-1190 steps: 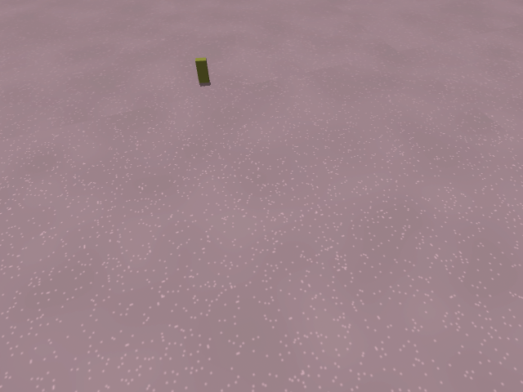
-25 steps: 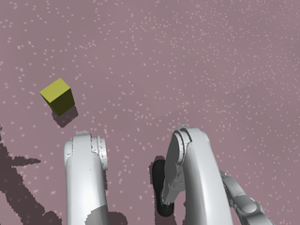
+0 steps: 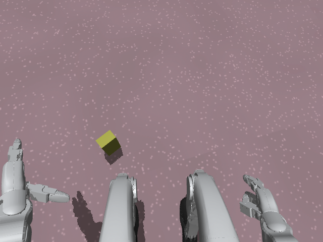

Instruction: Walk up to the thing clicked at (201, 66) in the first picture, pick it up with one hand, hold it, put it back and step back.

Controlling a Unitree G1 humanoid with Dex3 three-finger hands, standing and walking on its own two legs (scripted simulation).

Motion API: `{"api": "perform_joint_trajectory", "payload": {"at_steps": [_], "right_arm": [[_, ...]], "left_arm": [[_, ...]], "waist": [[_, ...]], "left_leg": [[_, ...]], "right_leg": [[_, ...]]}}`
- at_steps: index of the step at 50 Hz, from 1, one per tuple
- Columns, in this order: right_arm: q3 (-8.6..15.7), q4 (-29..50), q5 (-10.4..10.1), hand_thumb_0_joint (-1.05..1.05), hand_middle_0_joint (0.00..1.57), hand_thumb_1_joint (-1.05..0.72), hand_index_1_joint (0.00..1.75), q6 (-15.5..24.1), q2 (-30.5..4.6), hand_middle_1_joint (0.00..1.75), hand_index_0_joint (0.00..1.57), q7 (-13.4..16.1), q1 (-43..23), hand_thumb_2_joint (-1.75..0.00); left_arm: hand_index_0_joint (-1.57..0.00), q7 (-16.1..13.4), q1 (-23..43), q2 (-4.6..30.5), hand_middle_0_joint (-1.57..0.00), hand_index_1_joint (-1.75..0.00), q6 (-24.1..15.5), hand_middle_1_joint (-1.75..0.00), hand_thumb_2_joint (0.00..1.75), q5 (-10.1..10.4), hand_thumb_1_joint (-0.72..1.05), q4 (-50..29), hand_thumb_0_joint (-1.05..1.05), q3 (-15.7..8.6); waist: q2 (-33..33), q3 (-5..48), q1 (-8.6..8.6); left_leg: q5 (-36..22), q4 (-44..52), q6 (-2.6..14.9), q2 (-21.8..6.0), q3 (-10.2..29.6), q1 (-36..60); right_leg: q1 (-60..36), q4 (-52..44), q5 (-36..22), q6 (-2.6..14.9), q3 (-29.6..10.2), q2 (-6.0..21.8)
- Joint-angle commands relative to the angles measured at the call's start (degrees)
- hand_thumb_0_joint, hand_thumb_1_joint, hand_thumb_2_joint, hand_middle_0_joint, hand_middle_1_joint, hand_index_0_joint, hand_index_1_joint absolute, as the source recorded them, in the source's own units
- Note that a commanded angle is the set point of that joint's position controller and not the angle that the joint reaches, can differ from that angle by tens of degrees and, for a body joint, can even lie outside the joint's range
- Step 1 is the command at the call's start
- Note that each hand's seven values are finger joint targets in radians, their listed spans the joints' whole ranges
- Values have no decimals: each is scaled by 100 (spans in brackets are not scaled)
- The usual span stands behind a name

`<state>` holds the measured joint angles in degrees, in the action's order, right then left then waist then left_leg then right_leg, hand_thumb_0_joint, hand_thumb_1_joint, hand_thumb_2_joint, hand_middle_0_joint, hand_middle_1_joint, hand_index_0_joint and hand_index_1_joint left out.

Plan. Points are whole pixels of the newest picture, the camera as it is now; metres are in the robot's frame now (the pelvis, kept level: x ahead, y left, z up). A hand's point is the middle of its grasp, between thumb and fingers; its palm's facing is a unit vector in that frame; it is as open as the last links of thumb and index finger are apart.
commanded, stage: home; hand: left
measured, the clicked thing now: (109, 143) +0.45 +0.22 -0.46
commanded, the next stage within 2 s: none
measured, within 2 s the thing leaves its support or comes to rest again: neither
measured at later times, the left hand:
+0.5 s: hand (39, 187) +0.24 +0.21 +0.10, palm faces +0.15 -0.93 -0.33, open 17.6 cm
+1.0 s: hand (40, 197) +0.23 +0.19 +0.12, palm faces +0.15 -0.94 -0.30, open 17.5 cm
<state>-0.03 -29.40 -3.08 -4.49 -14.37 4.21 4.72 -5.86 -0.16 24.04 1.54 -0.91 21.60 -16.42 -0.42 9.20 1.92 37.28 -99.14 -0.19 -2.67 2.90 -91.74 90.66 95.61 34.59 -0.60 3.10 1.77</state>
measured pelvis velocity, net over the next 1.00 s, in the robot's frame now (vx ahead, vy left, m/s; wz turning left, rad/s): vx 0.07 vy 0.00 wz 0.04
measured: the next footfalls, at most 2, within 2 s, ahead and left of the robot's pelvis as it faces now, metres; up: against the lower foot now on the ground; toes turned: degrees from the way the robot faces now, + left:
none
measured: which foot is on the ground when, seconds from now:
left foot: down 0.00-1.00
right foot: down 0.00-1.00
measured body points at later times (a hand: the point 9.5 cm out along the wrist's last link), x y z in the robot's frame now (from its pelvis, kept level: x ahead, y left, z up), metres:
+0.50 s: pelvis +0.06 +0.01 +0.16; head +0.10 +0.02 +0.61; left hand +0.23 +0.26 +0.12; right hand +0.22 -0.23 +0.08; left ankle +0.06 +0.12 -0.51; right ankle +0.08 -0.13 -0.51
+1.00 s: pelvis +0.07 +0.00 +0.18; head +0.09 +0.01 +0.63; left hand +0.21 +0.24 +0.14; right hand +0.24 -0.23 +0.11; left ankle +0.06 +0.12 -0.51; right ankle +0.08 -0.13 -0.51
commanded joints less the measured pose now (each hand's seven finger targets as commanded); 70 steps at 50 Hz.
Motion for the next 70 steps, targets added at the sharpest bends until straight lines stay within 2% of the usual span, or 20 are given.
{"api": "perform_joint_trajectory", "payload": {"at_steps": [1,5,10,13,16,19,22,24,34,37,45,47,49,51,55,59,62,65,68,70], "right_arm": [[340,505,37,0,20,-90,30,368,-800,30,20,247,602,-90],[253,516,80,0,20,-90,30,534,-672,30,20,353,612,-90],[223,597,80,0,20,-90,30,672,-614,30,20,501,802,-90],[186,669,97,0,20,-90,30,731,-534,30,20,556,860,-90],[174,778,104,0,20,-90,30,769,-511,30,20,628,885,-90],[129,914,120,0,20,-90,30,856,-429,30,20,693,839,-90],[139,982,145,0,20,-90,30,943,-429,30,20,752,874,-90],[104,1065,157,0,20,-90,30,1007,-386,30,20,757,839,-90],[137,1064,233,0,20,-90,30,1233,-409,30,20,722,863,-90],[117,1059,258,0,20,-90,30,1296,-384,30,20,692,830,-90],[102,997,245,0,20,-90,30,1360,-395,30,20,671,726,-90],[101,969,255,0,20,-90,30,1363,-386,30,20,662,742,-90],[138,969,244,0,20,-90,30,1356,-421,30,20,682,750,-90],[106,945,253,0,20,-90,30,1365,-381,30,20,672,759,-90],[137,927,247,0,20,-90,30,1360,-407,30,20,668,793,-90],[111,961,240,0,20,-90,30,1369,-379,30,20,657,688,-90],[131,912,243,0,20,-90,30,1366,-390,30,20,666,716,-90],[131,933,243,0,20,-90,30,1389,-390,30,20,670,704,-90],[129,906,233,0,20,-90,30,1401,-400,30,20,683,699,-90],[104,902,245,0,20,-90,30,1415,-353,30,20,692,707,-90]], "left_arm": [[-4,-228,-51,913,-4,-4,55,-4,1,34,-61,-1044,0,-115],[-5,-339,-583,472,-5,-4,337,-4,2,62,-60,-902,0,252],[-5,-508,-774,475,-5,-5,595,-5,3,88,-60,-1918,0,422],[-5,-534,-1410,-83,-5,-5,815,-5,5,132,-56,-1924,0,849],[-5,-610,-1529,51,-5,-5,946,-5,4,137,-58,-2582,0,851],[-5,-593,-2298,-552,-5,-4,1125,-4,2,160,-61,-2449,0,1340],[-5,-623,-2209,-259,-5,-4,1167,-4,2,161,-60,-3317,0,1187],[-5,-569,-2509,-562,-5,-4,1232,-4,2,166,-61,-3216,0,1450],[-5,-409,-2375,-448,-5,-5,1137,-5,5,117,-56,-3691,0,1288],[-5,-345,-2693,-754,-5,-5,1164,-5,5,108,-56,-3191,0,1495],[-5,-340,-2397,-517,-5,-5,1118,-5,4,99,-57,-3413,0,1339],[-5,-310,-2590,-731,-5,-5,1137,-5,4,108,-57,-3116,0,1464],[-5,-332,-2352,-482,-5,-5,1084,-5,4,108,-57,-3500,0,1298],[-5,-290,-2722,-760,-5,-5,1137,-5,2,103,-60,-2954,0,1458],[-5,-296,-2543,-529,-5,-5,1104,-5,4,110,-57,-3286,0,1273],[-5,-268,-2624,-780,-5,-5,1134,-5,5,125,-56,-2876,0,1459],[-5,-286,-2389,-511,-5,-5,1074,-5,5,108,-56,-3307,0,1279],[-5,-256,-2579,-752,-5,-5,1107,-5,5,122,-56,-2890,0,1412],[-5,-285,-2183,-391,-5,-5,1060,-5,3,108,-59,-3412,0,1201],[-5,-243,-2576,-752,-5,-5,1115,-5,3,110,-59,-2877,0,1437]], "waist": [[-466,2558,92],[-232,2059,90],[-483,2011,-16],[-497,1546,38],[-613,1347,-38],[-386,914,44],[-385,806,-57],[-213,479,18],[-336,289,-44],[-71,255,31],[-231,236,-74],[-221,289,-49],[-299,394,-93],[-45,246,-16],[-167,506,-86],[54,120,-33],[-185,323,-88],[20,162,-35],[-134,261,-77],[38,123,-9]], "left_leg": [[-1238,2052,157,168,-155,2848],[-1521,2688,145,162,-160,3349],[-2076,3411,83,154,-196,4411],[-2252,3853,58,162,-226,4801],[-2233,4347,37,161,-214,5215],[-2143,4690,36,148,-180,5400],[-2320,4909,20,144,-149,5645],[-2284,5012,38,154,-155,5649],[-2401,5329,-29,139,-138,5983],[-2414,5282,4,174,-186,5996],[-2290,5361,-2,203,-221,6058],[-2391,5380,-18,189,-191,6068],[-2501,5350,-18,199,-232,6145],[-2469,5313,4,198,-253,6079],[-2701,5228,15,218,-297,6149],[-2252,5299,57,237,-320,5978],[-2253,5365,30,222,-295,6107],[-2185,5358,49,221,-315,6024],[-2055,5398,51,233,-326,6103],[-2008,5359,73,244,-350,6035]], "right_leg": [[-2659,-2043,-1097,187,-107,-159],[-3341,-2675,-1355,172,-71,-170],[-4315,-3390,-1847,158,-64,-163],[-4710,-3801,-2001,141,-16,-183],[-5130,-4191,-1957,144,53,-217],[-5356,-4478,-1902,132,151,-271],[-5620,-4643,-2024,136,196,-296],[-5665,-4798,-2015,116,212,-305],[-5982,-4981,-2017,132,204,-324],[-6046,-5060,-2079,109,168,-315],[-6106,-5187,-1972,104,147,-288],[-6171,-5133,-2053,117,158,-301],[-6186,-5156,-2160,113,139,-287],[-6168,-5177,-2172,87,126,-290],[-6310,-5184,-2455,80,78,-248],[-6135,-5316,-2076,43,79,-240],[-6213,-5292,-2001,79,84,-250],[-6157,-5319,-1979,59,77,-254],[-6158,-5376,-1857,60,60,-228],[-6105,-5425,-1839,39,39,-222]]}}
